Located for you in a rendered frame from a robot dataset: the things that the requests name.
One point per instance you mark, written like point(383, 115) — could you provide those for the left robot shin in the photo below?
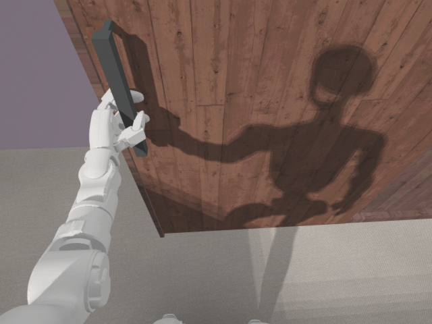
point(169, 316)

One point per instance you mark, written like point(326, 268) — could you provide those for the handle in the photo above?
point(105, 47)

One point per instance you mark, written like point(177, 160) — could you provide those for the wardrobe door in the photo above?
point(410, 190)
point(271, 113)

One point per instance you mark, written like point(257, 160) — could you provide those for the left robot hand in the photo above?
point(105, 126)

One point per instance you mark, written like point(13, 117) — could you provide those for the left robot forearm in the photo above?
point(90, 219)

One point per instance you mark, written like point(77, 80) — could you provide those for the robot left upper arm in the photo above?
point(66, 287)

